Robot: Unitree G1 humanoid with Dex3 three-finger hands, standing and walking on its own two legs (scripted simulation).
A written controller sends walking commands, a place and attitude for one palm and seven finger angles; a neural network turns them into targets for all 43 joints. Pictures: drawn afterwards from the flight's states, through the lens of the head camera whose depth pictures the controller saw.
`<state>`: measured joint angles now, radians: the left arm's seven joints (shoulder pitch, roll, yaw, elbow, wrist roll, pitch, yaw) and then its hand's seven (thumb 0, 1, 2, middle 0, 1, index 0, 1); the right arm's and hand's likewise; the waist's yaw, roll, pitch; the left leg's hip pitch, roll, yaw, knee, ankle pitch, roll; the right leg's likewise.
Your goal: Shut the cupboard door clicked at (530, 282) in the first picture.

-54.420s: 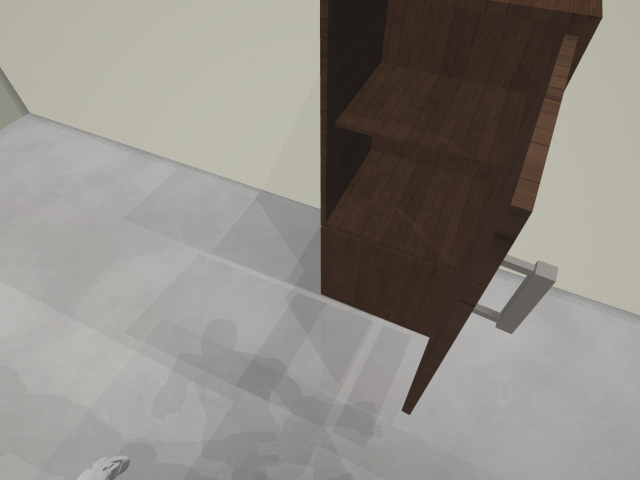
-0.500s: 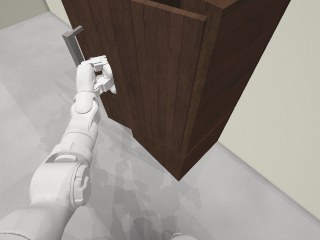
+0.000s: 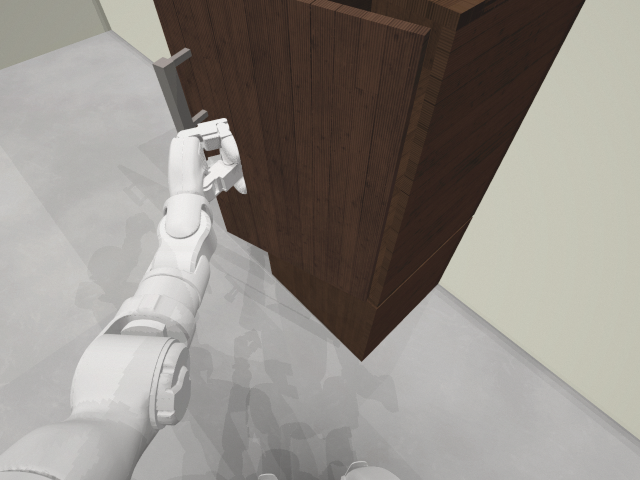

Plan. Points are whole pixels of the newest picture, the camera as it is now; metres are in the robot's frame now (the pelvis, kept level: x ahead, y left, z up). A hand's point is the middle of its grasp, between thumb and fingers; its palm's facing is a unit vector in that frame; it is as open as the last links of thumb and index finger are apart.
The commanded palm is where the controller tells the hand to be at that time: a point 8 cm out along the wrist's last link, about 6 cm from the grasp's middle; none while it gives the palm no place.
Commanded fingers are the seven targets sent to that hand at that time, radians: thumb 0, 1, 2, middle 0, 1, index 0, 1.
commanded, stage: draw the hand back to the body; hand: left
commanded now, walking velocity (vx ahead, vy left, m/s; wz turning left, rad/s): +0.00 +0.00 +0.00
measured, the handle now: (184, 93) +0.67 +0.17 +0.10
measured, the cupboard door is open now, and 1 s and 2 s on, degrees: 16 16 16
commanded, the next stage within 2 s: step back with the hand held close in 1.50 s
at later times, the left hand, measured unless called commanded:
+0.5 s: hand (130, 241) +0.35 +0.17 +0.15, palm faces +0.03 -0.99 -0.10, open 3.0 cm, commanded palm +0.31 +0.22 +0.16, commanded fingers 0.00 0.90 0.90 -1.02 -1.20 -1.02 -1.20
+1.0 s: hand out of the picture +0.24 +0.28 +0.19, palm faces +0.34 -0.87 -0.36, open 5.1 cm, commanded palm +0.19 +0.33 +0.21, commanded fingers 0.00 0.90 0.90 -0.34 -0.45 -0.34 -0.45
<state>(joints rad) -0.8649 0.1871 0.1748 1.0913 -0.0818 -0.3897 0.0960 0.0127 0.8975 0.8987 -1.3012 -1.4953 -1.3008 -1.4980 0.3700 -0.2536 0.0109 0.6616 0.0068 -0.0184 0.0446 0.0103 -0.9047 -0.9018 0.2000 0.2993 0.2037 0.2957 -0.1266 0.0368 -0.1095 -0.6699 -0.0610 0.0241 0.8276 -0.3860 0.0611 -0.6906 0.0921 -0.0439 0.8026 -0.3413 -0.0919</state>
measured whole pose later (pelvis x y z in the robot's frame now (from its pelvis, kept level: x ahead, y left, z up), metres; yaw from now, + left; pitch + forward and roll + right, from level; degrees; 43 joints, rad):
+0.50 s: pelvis +0.02 +0.02 +0.03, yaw +1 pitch +1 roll -1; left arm -0.16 0.21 0.03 0.16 -0.14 -0.05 -0.01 0.01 0.90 0.90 -1.23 -1.42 -1.23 -1.43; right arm 0.17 -0.26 0.03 0.55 0.07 -0.01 -0.04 0.02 -0.91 -0.90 0.20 0.30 0.20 0.30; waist 0.01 0.04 -0.06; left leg -0.29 -0.09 0.01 0.61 -0.34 0.09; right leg -0.31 0.07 -0.03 0.59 -0.31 -0.06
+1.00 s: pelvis +0.03 +0.04 +0.04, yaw +2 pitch -3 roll -2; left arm 0.37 0.34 0.22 -0.34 -0.08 -0.02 0.07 0.01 0.89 0.90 -0.61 -0.73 -0.61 -0.73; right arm 0.22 -0.23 0.05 0.61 0.03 0.02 -0.04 0.02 -0.90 -0.90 0.20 0.30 0.21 0.30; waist 0.04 0.09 -0.01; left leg -0.09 -0.11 -0.02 0.41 -0.26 0.10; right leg -0.10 0.05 -0.03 0.38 -0.23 -0.03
